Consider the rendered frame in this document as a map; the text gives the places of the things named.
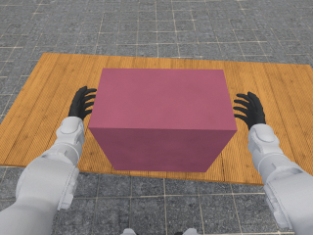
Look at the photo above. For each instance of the robot right forearm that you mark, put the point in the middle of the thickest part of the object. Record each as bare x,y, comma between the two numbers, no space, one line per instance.
267,157

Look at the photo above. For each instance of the robot left forearm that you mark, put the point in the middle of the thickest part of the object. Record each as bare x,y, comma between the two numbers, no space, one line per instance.
67,148

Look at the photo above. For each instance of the robot left hand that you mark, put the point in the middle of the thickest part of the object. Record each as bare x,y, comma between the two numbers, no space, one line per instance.
78,105

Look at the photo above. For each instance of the carton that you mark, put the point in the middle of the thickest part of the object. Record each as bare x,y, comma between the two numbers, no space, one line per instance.
174,120

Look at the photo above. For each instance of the left robot upper arm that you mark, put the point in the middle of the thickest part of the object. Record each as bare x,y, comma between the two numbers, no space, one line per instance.
49,186

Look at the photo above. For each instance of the table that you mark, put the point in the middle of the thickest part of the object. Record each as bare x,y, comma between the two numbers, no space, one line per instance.
285,92

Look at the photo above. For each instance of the right robot upper arm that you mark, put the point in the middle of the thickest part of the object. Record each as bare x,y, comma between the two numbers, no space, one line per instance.
290,201

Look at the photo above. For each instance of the robot right hand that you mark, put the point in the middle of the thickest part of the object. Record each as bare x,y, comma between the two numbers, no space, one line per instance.
254,112

